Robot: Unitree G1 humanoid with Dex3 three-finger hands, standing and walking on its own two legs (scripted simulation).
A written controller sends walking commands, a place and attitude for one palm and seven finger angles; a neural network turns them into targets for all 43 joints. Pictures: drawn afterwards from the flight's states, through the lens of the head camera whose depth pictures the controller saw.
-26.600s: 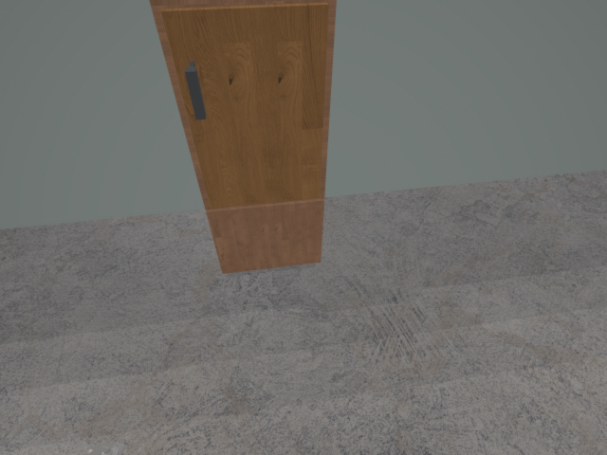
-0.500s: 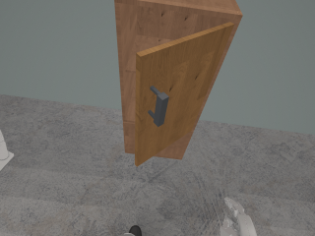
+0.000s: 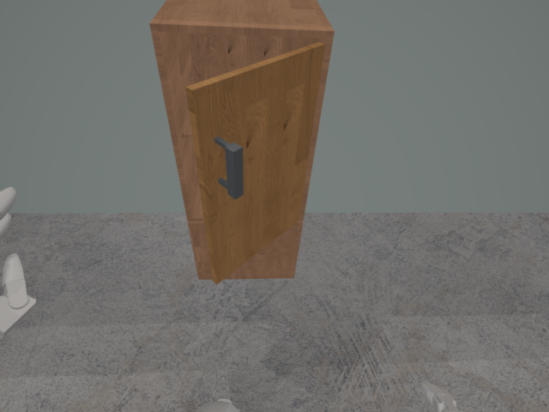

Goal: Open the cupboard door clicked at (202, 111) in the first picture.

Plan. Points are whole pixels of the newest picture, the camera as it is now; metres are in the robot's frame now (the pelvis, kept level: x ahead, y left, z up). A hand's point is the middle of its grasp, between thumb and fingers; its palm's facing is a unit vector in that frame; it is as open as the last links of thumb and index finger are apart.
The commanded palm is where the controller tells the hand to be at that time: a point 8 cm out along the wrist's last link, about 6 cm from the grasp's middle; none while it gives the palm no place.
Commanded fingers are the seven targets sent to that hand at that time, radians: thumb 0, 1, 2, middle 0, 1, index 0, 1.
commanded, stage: stop stepping back and stand still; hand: left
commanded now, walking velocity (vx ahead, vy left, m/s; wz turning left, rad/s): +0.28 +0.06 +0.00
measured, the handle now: (227, 167) +0.57 +0.11 +0.05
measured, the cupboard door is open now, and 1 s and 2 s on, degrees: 43 43 43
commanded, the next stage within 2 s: let the arm hang, fingers relaxed in 0.48 s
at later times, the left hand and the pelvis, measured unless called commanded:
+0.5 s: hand out of the picture +0.16 +0.29 +0.17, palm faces +0.42 -0.76 -0.49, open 7.4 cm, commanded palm +0.10 +0.33 +0.18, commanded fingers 0.00 0.90 0.90 -0.20 -0.30 -0.20 -0.30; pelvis -0.03 +0.02 +0.00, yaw +2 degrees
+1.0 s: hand out of the picture -0.01 +0.19 -0.16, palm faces +0.10 -0.97 -0.20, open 6.9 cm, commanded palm none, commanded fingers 0.00 0.90 0.90 -0.20 -0.30 -0.20 -0.30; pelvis -0.05 +0.01 +0.00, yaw +6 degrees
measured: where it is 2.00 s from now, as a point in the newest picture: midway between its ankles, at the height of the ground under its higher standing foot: outside the picture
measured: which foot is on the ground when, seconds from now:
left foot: up 0.00-0.16, down 0.18-1.00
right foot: down 0.00-0.58, up 0.60-0.80, down 0.82-1.00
